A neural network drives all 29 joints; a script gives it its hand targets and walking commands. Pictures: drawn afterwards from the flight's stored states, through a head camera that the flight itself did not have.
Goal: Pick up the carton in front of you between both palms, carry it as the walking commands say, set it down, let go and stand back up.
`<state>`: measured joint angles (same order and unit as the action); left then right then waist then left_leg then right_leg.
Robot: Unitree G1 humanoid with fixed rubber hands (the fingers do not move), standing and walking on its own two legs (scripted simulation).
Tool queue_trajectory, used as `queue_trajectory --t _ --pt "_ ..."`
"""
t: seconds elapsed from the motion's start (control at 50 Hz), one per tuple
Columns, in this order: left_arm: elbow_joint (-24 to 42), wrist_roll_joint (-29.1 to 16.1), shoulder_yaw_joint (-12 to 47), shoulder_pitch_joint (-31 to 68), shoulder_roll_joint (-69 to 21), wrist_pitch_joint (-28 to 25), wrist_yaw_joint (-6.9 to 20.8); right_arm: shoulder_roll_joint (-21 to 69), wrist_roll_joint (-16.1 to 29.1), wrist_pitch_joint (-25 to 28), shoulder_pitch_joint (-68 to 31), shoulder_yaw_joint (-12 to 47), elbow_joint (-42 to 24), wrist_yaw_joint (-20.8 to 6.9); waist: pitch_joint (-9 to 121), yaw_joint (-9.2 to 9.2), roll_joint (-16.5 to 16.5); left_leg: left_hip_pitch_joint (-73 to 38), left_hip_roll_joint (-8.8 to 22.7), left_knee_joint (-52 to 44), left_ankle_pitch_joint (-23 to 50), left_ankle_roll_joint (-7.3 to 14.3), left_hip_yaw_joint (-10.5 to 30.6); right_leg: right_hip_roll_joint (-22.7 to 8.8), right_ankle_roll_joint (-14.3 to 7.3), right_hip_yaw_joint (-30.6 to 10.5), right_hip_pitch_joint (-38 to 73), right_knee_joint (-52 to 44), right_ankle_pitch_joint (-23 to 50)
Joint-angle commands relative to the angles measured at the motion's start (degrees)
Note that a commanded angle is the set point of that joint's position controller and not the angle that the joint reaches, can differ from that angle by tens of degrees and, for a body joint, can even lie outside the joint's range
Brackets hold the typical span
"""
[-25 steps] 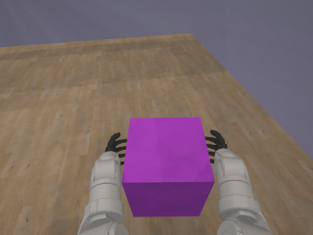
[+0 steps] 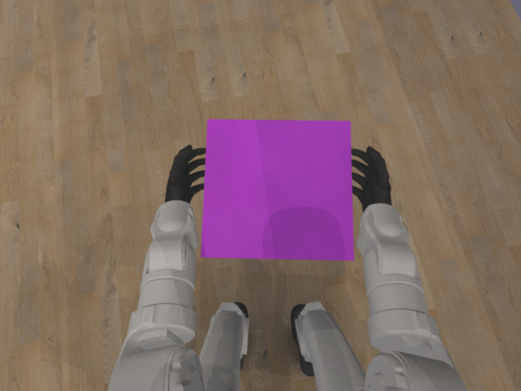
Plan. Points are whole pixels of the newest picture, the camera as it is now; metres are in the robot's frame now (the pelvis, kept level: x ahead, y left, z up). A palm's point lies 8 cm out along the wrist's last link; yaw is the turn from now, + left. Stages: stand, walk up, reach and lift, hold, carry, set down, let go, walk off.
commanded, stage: set down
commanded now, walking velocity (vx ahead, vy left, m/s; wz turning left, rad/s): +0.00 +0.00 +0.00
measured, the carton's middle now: (275, 199) +0.41 -0.01 -0.16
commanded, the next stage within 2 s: none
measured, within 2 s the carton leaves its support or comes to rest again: rests again in 1.58 s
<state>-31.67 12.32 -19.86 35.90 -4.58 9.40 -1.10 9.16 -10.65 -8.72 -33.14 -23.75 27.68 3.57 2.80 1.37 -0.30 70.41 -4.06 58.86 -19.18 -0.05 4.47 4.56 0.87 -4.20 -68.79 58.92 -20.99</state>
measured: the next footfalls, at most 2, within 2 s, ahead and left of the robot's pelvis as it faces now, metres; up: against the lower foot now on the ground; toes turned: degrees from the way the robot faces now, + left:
none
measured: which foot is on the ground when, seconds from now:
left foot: down 0.00-1.00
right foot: down 0.00-1.00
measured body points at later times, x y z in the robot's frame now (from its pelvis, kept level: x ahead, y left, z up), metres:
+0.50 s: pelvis -0.03 +0.01 -0.13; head +0.24 +0.02 +0.23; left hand +0.47 +0.14 -0.23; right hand +0.43 -0.16 -0.22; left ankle +0.06 +0.11 -0.65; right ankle +0.05 -0.12 -0.65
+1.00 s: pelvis -0.05 +0.01 -0.24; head +0.30 +0.03 +0.05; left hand +0.51 +0.13 -0.38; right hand +0.46 -0.17 -0.38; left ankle +0.06 +0.11 -0.65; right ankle +0.05 -0.12 -0.65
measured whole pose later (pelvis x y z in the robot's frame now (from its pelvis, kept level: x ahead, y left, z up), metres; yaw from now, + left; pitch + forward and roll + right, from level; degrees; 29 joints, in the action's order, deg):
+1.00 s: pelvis -0.05 +0.01 -0.24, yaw -3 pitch +45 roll -4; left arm -52.4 9.4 -16.1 76.9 10.7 15.3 -3.2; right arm 0.3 -8.1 -15.1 -67.6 -31.5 38.6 7.7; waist -4.3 2.3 -0.3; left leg 126.0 -8.0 110.9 -29.9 -1.1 3.9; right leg 8.2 4.7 -2.2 -123.1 110.2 -32.8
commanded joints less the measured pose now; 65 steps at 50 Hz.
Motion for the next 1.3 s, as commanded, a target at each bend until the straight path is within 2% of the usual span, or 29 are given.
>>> queue_trajectory --t 0.0,0.08,0.2,0.48,0.84,1.16,1.28 --pt "-1.7 -4.0 33.0 29.3 -52.3 -0.2 11.2 50.4 4.3 -0.4 -31.3 35.1 2.2 -12.1 55.3 0.33 2.3 -27.6 -3.7 2.1 22.6 -0.9 -1.4 4.2 1.7 2.4 15.4 0.8 20.6" --pt "-6.4 -2.2 28.1 31.8 -51.9 2.6 12.2 50.5 2.5 -3.4 -34.0 30.4 6.1 -13.4 49.2 0.22 2.2 -18.8 -4.0 4.3 13.5 -0.5 -2.1 4.4 1.4 3.2 7.0 3.7 12.5" --pt "-10.4 -1.2 23.7 37.0 -50.3 3.3 12.0 49.3 1.5 -4.3 -39.4 25.7 9.1 -13.3 50.2 0.50 2.4 -10.7 -4.6 10.1 12.0 -0.5 -2.6 4.9 1.8 4.0 -1.6 9.6 10.9" --pt "-11.3 -5.7 26.3 52.0 -46.9 3.4 9.4 45.7 6.3 -4.3 -55.1 26.7 7.4 -10.3 63.1 1.15 3.5 -0.9 -5.4 25.3 9.5 -1.4 -4.5 6.1 2.9 6.8 -13.1 24.9 7.8" --pt "-18.0 -7.2 22.7 66.1 -39.8 4.7 9.1 39.6 7.4 -5.5 -70.4 20.8 10.1 -10.2 60.0 2.10 5.4 9.9 -5.1 39.6 6.5 -1.3 -5.3 5.7 3.0 9.2 -26.8 39.7 4.3" --pt "-19.0 -14.6 28.1 78.2 -33.1 2.7 9.1 33.6 14.4 -3.4 -82.4 24.7 9.4 -8.8 59.8 2.59 5.8 14.7 -3.6 52.7 9.7 -1.0 -5.7 4.2 2.9 10.1 -27.3 52.5 7.8" --pt "-17.1 -18.1 29.7 77.7 -33.0 1.6 9.9 35.8 18.1 -2.6 -84.6 30.1 6.9 -8.0 62.7 0.73 0.4 15.2 -3.6 56.2 16.5 -0.1 -5.5 4.5 3.1 9.9 -21.8 55.9 15.7"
